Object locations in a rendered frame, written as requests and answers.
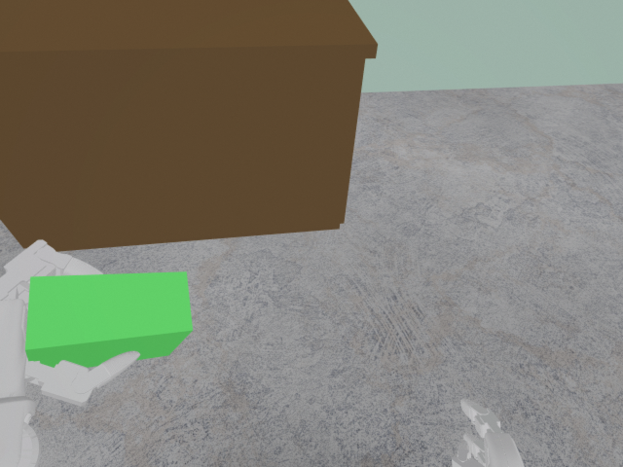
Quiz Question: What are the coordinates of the sponge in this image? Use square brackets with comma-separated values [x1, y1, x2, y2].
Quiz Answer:
[25, 271, 193, 368]

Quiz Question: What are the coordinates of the robot left hand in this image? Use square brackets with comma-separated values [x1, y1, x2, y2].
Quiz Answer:
[0, 239, 140, 406]

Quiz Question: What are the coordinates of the robot left forearm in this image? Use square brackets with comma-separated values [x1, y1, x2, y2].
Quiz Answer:
[0, 396, 41, 467]

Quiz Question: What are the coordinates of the table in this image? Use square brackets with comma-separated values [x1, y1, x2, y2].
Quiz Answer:
[0, 0, 378, 252]

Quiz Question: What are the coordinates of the robot right hand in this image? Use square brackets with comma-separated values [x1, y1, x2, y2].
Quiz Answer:
[452, 398, 525, 467]

